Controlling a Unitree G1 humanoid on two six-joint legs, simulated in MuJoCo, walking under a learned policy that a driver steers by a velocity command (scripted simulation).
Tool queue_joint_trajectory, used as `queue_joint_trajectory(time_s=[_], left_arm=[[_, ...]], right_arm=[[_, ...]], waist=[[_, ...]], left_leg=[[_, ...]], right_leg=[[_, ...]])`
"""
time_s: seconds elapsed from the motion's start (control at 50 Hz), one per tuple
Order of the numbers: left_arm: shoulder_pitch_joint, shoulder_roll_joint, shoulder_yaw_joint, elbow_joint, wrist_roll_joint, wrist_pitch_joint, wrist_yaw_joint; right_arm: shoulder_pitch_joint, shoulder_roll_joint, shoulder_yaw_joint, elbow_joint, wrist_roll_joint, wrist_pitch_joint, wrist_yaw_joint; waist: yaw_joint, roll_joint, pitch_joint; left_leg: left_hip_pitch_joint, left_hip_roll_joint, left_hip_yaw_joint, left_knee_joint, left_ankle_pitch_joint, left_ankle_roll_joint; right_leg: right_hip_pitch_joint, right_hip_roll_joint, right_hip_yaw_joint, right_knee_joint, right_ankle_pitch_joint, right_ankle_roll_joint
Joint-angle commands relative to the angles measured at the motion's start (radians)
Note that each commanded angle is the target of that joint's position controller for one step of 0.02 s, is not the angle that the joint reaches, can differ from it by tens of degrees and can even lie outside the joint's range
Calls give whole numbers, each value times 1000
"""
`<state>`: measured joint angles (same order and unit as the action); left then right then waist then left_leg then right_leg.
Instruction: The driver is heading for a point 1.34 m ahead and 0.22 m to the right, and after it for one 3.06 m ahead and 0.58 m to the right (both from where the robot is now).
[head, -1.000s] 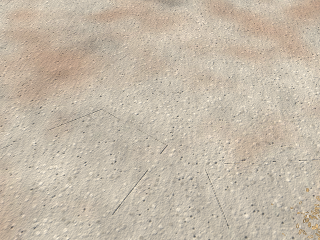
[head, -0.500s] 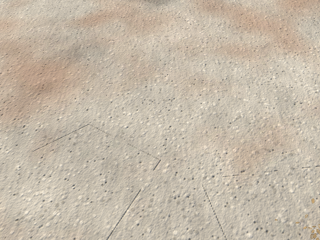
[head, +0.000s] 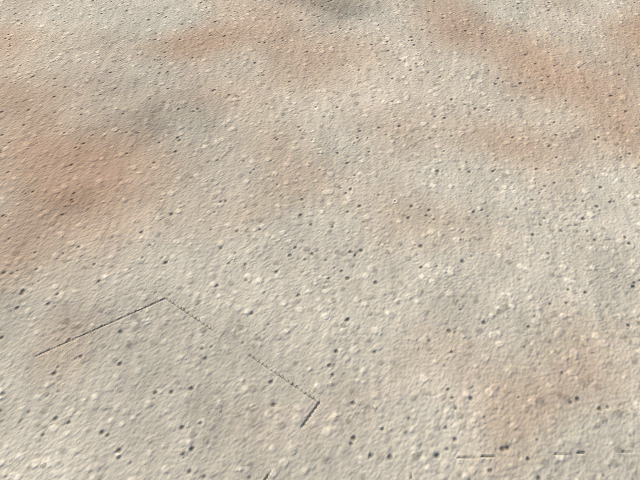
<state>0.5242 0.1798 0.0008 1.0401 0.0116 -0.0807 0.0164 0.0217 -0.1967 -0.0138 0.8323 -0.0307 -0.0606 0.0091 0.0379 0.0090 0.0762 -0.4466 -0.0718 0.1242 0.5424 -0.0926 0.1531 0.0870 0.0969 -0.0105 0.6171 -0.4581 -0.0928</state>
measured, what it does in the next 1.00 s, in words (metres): walks ahead: right foot, then left foot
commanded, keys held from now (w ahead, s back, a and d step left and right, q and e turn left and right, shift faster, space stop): w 0.40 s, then no key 0.60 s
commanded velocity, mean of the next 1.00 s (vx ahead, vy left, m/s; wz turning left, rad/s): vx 0.31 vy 0.00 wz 0.00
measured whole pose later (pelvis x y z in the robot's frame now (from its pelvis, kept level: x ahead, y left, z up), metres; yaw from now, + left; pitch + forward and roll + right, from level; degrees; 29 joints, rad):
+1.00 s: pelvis +0.37 -0.05 +0.02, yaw +2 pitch -1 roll -1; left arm 0.31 0.17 0.00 1.05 0.01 -0.03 0.02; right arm 0.25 -0.14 0.01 1.09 -0.02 0.00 -0.04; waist 0.02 0.00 0.01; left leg -0.22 0.02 0.00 0.49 -0.25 0.01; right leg -0.24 0.06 -0.10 0.43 -0.17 -0.08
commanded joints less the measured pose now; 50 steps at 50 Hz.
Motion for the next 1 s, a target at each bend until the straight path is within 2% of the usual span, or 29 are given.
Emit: queue_joint_trajectory(time_s=[0.02, 0.04, 0.06, 0.08, 0.12, 0.18, 0.24, 0.32, 0.42, 0.46, 0.48, 0.5, 0.52, 0.54, 0.56, 0.58, 0.6, 0.62, 0.64, 0.66, 0.7, 0.76, 0.82, 0.88, 0.92, 0.94, 0.96, 0.98, 1.0], left_arm=[[61, 111, 30, -78, -6, -7, -9], [-35, 153, 37, -104, 7, -8, -9], [-109, 153, 40, -118, 12, -10, -16], [-125, 133, 40, -118, 14, -5, -19], [-100, 82, 32, -109, 26, 18, -32], [-169, 73, 32, -134, 27, 36, -42], [-327, 88, 33, -184, 22, 42, -45], [-478, 75, 24, -226, 11, 40, -48], [-600, 74, 19, -262, 10, 32, -45], [-566, 71, 20, -252, 10, 19, -38], [-500, 81, 25, -228, 13, 11, -31], [-381, 99, 34, -183, 15, 1, -23], [-238, 122, 45, -134, 27, -15, -14], [-91, 195, 63, -99, 52, -28, -4], [-46, 266, 79, -89, 49, -19, -12], [-48, 223, 78, -94, -10, -5, -22], [-174, 175, 62, -108, -17, -3, -20], [-250, 114, 45, -113, -11, -4, -18], [-266, 83, 34, -105, -11, -6, -11], [-274, 61, 25, -94, -11, -5, -4], [-264, 60, 15, -76, -1, -13, -3], [-269, 97, 14, -62, 11, -17, -7], [-227, 109, 13, -44, 13, 5, -4], [-208, 109, 15, -33, 11, 32, 2], [-216, 98, 11, -32, 3, 45, 8], [-193, 90, 9, -25, 3, 48, 9], [-176, 78, 8, -24, 2, 47, 8], [-115, 36, 5, -11, -13, 51, 4], [-119, 42, 4, 9, -8, 55, 6]], right_arm=[[432, -240, -79, 97, 10, 7, -6], [304, -180, -67, 73, 29, 6, -1], [247, -122, -54, 66, 29, -3, 5], [234, -89, -44, 77, 19, -14, 6], [269, -66, -31, 113, 17, -34, -2], [340, -101, -35, 154, 24, -53, -1], [399, -110, -32, 172, 26, -50, 0], [481, -106, -24, 195, 26, -47, -4], [546, -106, -18, 224, 10, -39, -19], [529, -110, -16, 231, 3, -35, -26], [512, -115, -16, 232, 5, -36, -29], [494, -121, -17, 233, 10, -36, -32], [472, -127, -17, 231, 26, -37, -33], [471, -103, -8, 201, 42, -43, -35], [664, 11, 12, 222, 86, -34, -38], [637, -104, -21, 251, 58, -19, -47], [530, -95, -24, 219, 41, -16, -43], [459, -73, -22, 205, 20, -14, -38], [422, -72, -27, 198, 6, -2, -31], [442, -51, -25, 205, -3, 15, -23], [477, -5, -18, 226, 0, 41, -17], [437, -1, -13, 229, 4, 67, -29], [354, -26, -10, 225, 5, 86, -40], [296, -28, -3, 226, 9, 88, -43], [311, -12, 7, 245, 7, 77, -47], [317, -19, 10, 250, 5, 68, -50], [342, -43, 10, 255, -3, 55, -54], [299, -78, 5, 260, 15, 49, -53], [285, -35, 14, 262, 23, 43, -47]], waist=[[-133, 144, -312], [-93, 48, -140], [-80, -2, -46], [-42, -46, -3], [2, -25, -8], [5, 10, 7], [-31, 20, 36], [-81, 43, 30], [-115, 54, 43], [-91, 66, 30], [-62, 79, 0], [-16, 82, -50], [51, 63, -112], [87, 2, -236], [26, -233, -436], [44, -79, -471], [3, -76, -309], [-17, -55, -186], [-36, -56, -129], [-66, -63, -117], [-99, -56, -141], [-114, -91, -135], [-77, -127, -120], [-55, -113, -61], [-69, -71, -28], [-66, -39, -15], [-54, -2, -12], [5, 110, 24], [-6, 106, 17]], left_leg=[[723, 459, -866, -239, -256, 258], [567, 427, -728, -313, -377, 222], [426, 386, -628, -359, -330, 194], [332, 344, -542, -381, -224, 156], [238, 288, -410, -405, -62, 114], [223, 255, -307, -435, 42, 100], [271, 227, -254, -456, 111, 70], [358, 209, -206, -434, 227, 25], [523, 246, -193, -354, 403, 38], [538, 252, -171, -267, 617, 23], [533, 248, -169, -198, 740, 6], [533, 232, -167, -88, 801, -12], [468, 196, -140, 76, 718, -37], [269, 152, -121, 312, 356, -61], [3, -12, -66, 698, -533, -103], [-14, -3, -191, 776, -509, -103], [-51, 38, -203, 753, -430, -109], [-59, 69, -190, 691, -374, -115], [-32, 90, -190, 634, -338, -122], [37, 98, -182, 582, -312, -132], [153, 82, -160, 507, -275, -142], [198, 83, -138, 339, -246, -145], [222, 89, -121, 216, -227, -138], [242, 90, -112, 113, -227, -130], [316, 90, -106, -48, -163, -118], [351, 123, -151, -132, -114, -113], [373, 193, -227, -178, -71, -102], [264, 216, -274, -191, -93, -74], [169, 215, -275, -230, -154, -78]], right_leg=[[-663, 2, 75, 838, -32, -8], [-725, -79, 90, 787, 85, -22], [-704, -105, 75, 738, 139, -23], [-659, -135, 78, 681, 162, -17], [-567, -167, 72, 594, 175, 8], [-616, -193, 31, 501, 236, 35], [-724, -215, -5, 363, 361, 57], [-734, -191, -43, 162, 477, 71], [-740, -146, -65, 10, 445, 51], [-649, -110, -77, -43, 391, 28], [-557, -81, -79, -66, 370, 13], [-437, -52, -79, -119, 390, -6], [-252, -69, -69, -212, 539, -28], [28, -253, 78, -130, 894, -66], [324, -585, 425, -62, 1417, -275], [242, -541, 445, -114, 1395, -298], [88, -489, 333, -184, 1271, -261], [-48, -433, 257, -244, 1163, -215], [-140, -387, 199, -286, 1114, -179], [-221, -353, 147, -314, 1076, -153], [-308, -322, 84, -325, 1111, -137], [-372, -295, 39, -340, 994, -123], [-400, -287, 75, -381, 590, -106], [-447, -294, 144, -419, 192, -103], [-483, -283, 160, -398, 85, -72], [-497, -271, 167, -389, 61, -38], [-499, -243, 155, -348, 85, -6], [-452, -159, 74, -337, 151, 17], [-325, -145, 50, -307, 223, 27]])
